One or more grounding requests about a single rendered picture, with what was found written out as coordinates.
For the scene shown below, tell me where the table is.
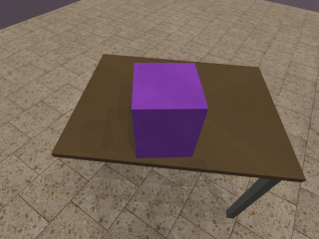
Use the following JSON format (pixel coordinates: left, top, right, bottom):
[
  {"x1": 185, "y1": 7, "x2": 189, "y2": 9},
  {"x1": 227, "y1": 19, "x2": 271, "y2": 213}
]
[{"x1": 51, "y1": 54, "x2": 306, "y2": 219}]

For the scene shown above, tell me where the carton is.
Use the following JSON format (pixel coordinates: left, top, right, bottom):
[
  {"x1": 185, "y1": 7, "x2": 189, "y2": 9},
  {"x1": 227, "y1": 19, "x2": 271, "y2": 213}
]
[{"x1": 132, "y1": 63, "x2": 208, "y2": 158}]

